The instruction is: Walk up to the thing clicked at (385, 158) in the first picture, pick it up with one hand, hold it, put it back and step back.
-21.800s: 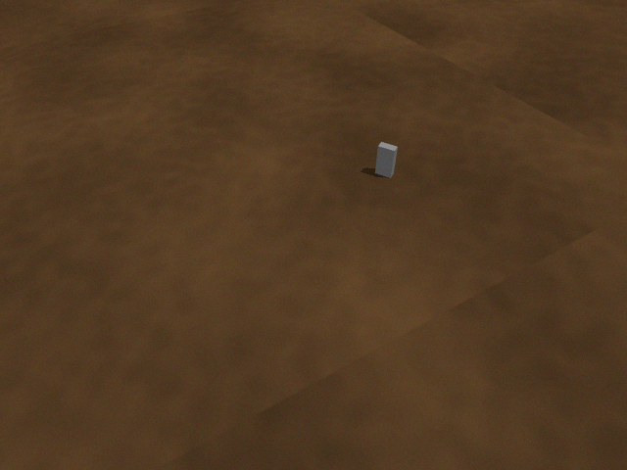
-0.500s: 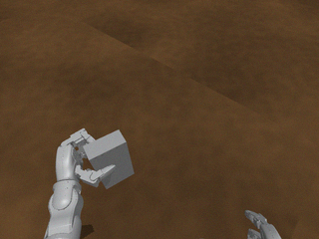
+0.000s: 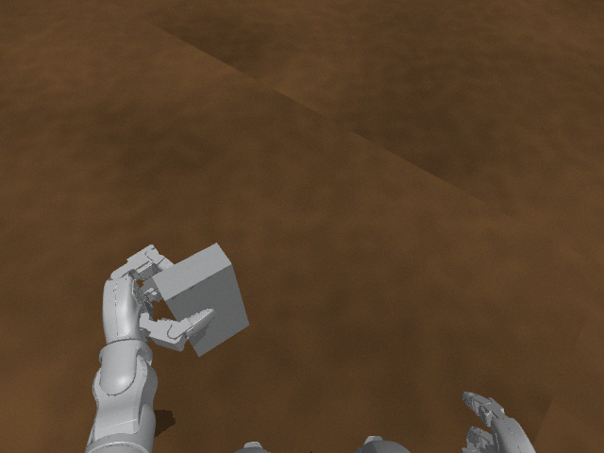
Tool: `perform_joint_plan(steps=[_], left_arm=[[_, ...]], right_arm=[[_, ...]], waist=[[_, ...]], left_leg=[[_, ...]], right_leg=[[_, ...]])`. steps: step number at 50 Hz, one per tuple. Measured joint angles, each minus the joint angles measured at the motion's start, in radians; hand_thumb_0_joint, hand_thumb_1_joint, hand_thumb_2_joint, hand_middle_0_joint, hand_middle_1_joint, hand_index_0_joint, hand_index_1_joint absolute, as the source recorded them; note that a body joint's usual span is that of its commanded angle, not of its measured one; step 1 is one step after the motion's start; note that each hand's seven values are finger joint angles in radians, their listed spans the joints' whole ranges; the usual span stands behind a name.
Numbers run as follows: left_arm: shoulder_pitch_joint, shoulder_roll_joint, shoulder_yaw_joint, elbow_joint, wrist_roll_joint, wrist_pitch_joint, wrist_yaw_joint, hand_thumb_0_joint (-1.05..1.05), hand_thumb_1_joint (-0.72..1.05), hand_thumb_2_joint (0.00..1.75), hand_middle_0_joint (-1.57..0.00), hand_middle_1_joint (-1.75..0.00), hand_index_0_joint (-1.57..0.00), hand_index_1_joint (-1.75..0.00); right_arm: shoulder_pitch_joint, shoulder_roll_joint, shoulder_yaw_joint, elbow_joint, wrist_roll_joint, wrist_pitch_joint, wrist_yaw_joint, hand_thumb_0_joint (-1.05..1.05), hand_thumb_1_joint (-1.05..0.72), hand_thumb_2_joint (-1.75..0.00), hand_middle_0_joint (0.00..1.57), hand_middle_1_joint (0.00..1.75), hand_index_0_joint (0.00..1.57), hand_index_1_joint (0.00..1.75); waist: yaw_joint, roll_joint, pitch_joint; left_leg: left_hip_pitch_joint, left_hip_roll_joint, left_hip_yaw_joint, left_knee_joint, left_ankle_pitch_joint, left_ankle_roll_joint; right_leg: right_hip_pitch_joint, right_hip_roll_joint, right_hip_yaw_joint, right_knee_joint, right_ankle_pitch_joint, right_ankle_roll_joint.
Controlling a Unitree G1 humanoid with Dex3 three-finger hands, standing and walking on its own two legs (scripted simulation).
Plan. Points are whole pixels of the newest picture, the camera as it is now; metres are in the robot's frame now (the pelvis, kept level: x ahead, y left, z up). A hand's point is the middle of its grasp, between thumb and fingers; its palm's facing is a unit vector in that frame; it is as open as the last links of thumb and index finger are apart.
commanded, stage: crouch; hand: left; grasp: from the side
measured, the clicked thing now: (207, 304) +0.33 +0.14 -0.01
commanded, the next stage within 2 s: lower in 1.74 s
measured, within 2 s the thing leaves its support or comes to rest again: neither
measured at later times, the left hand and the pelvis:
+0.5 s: hand (196, 336) +0.36 +0.21 -0.23, palm faces +0.19 -0.98 -0.03, open 8.6 cm; pelvis -0.05 +0.01 -0.20, yaw -2 degrees
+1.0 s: hand (208, 351) +0.39 +0.22 -0.41, palm faces +0.18 -0.98 -0.02, open 8.6 cm; pelvis -0.09 +0.01 -0.36, yaw -5 degrees
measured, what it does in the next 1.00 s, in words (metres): lowers itself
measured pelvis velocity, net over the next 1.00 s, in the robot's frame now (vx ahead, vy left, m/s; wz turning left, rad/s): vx -0.09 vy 0.01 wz -0.08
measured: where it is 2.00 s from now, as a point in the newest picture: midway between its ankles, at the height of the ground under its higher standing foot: outside the picture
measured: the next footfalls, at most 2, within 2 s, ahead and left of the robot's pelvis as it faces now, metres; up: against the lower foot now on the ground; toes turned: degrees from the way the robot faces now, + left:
none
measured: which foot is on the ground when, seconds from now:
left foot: down 0.00-1.00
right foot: down 0.00-1.00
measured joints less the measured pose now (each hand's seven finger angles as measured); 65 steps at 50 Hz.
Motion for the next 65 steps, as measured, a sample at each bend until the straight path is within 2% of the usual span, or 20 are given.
perform_joint_plan(steps=[6,13,17,22,27,30,33,39,44,55,65], left_arm=[[-0.079,0.023,0.03,0.131,0.011,-0.117,-0.022,-0.02,-0.5,1.01,-1.05,-1.41,-1.04,-1.39],[-0.186,0.058,0.086,0.281,0.001,-0.266,-0.051,-0.02,-0.51,1.02,-1.05,-1.42,-1.04,-1.39],[-0.23,0.077,0.112,0.325,0.005,-0.307,-0.06,-0.02,-0.52,1.03,-1.05,-1.43,-1.04,-1.41],[-0.274,0.096,0.142,0.349,0.008,-0.313,-0.074,-0.02,-0.54,1.05,-1.06,-1.45,-1.04,-1.42],[-0.37,0.123,0.189,0.421,0.007,-0.332,-0.065,-0.02,-0.55,1.06,-1.07,-1.45,-1.05,-1.43],[-0.435,0.156,0.216,0.481,0.015,-0.345,-0.07,-0.02,-0.55,1.06,-1.07,-1.46,-1.05,-1.43],[-0.485,0.194,0.233,0.541,0.039,-0.349,-0.087,-0.02,-0.55,1.06,-1.07,-1.47,-1.05,-1.44],[-0.53,0.242,0.279,0.595,0.062,-0.355,-0.117,-0.02,-0.57,1.08,-1.07,-1.48,-1.05,-1.46],[-0.544,0.268,0.314,0.601,0.064,-0.358,-0.118,-0.02,-0.57,1.08,-1.08,-1.48,-1.06,-1.46],[-0.597,0.337,0.352,0.662,0.072,-0.357,-0.121,-0.02,-0.55,1.02,-1.09,-1.43,-1.07,-1.41],[-0.592,0.385,0.384,0.663,0.074,-0.359,-0.131,-0.02,-0.51,0.98,-1.09,-1.41,-1.07,-1.39]], right_arm=[[-0.015,-0.01,-0.008,0.007,-0.016,-0.017,0.019,0.01,-0.89,-0.9,0.2,0.3,0.2,0.3],[-0.019,-0.034,-0.009,-0.002,-0.034,-0.024,0.047,0.01,-0.9,-0.9,0.2,0.3,0.2,0.3],[-0.036,-0.041,-0.003,0.002,-0.041,-0.011,0.056,0.01,-0.9,-0.9,0.2,0.3,0.2,0.3],[-0.063,-0.033,0.007,0.013,-0.051,0.006,0.064,0.01,-0.91,-0.9,0.2,0.29,0.2,0.3],[-0.089,-0.021,0.02,0.026,-0.061,0.011,0.071,0.01,-0.92,-0.91,0.2,0.29,0.2,0.3],[-0.101,-0.015,0.03,0.031,-0.069,0.013,0.074,0.01,-0.93,-0.91,0.2,0.3,0.2,0.3],[-0.105,-0.019,0.038,0.034,-0.079,0.015,0.079,0.01,-0.93,-0.91,0.2,0.3,0.2,0.3],[-0.097,-0.042,0.051,0.035,-0.092,0.024,0.087,0.0,-0.93,-0.91,0.2,0.3,0.2,0.3],[-0.092,-0.051,0.06,0.05,-0.098,0.033,0.088,0.0,-0.93,-0.91,0.2,0.3,0.2,0.3],[-0.102,-0.06,0.108,0.055,-0.12,0.045,0.09,0.0,-0.94,-0.91,0.2,0.3,0.2,0.3],[-0.127,-0.072,0.15,0.039,-0.145,0.059,0.097,0.0,-0.93,-0.9,0.2,0.3,0.2,0.3]], waist=[[-0.014,-0.013,-0.029],[-0.039,-0.011,-0.128],[-0.043,-0.003,-0.155],[-0.039,0.007,-0.162],[-0.041,0.007,-0.153],[-0.053,-0.003,-0.146],[-0.07,-0.011,-0.14],[-0.101,-0.017,-0.112],[-0.119,-0.025,-0.08],[-0.148,-0.03,-0.026],[-0.161,-0.054,0.024]], left_leg=[[-0.21,0.001,-0.008,0.165,-0.05,0.0],[-0.586,0.006,-0.023,0.488,-0.16,-0.001],[-0.769,0.008,-0.028,0.659,-0.213,0.004],[-0.947,0.006,-0.03,0.814,-0.246,0.007],[-1.097,0.003,-0.035,0.934,-0.253,0.009],[-1.181,0.005,-0.042,1.004,-0.253,0.009],[-1.261,0.005,-0.05,1.075,-0.254,0.008],[-1.397,0.003,-0.064,1.216,-0.257,0.01],[-1.473,0.002,-0.07,1.305,-0.254,0.014],[-1.575,0.001,-0.093,1.439,-0.252,0.018],[-1.624,0.003,-0.126,1.522,-0.263,0.016]], right_leg=[[-0.209,-0.003,-0.004,0.166,-0.052,-0.003],[-0.58,-0.005,-0.007,0.483,-0.159,-0.004],[-0.762,-0.006,-0.006,0.65,-0.211,-0.001],[-0.94,-0.01,-0.002,0.806,-0.244,-0.002],[-1.089,-0.014,-0.002,0.928,-0.253,-0.004],[-1.172,-0.012,-0.005,0.996,-0.252,-0.006],[-1.249,-0.013,-0.011,1.063,-0.252,-0.009],[-1.378,-0.014,-0.018,1.195,-0.252,-0.009],[-1.45,-0.016,-0.019,1.28,-0.249,-0.007],[-1.539,-0.014,-0.034,1.398,-0.242,-0.003],[-1.577,-0.007,-0.06,1.459,-0.24,-0.002]])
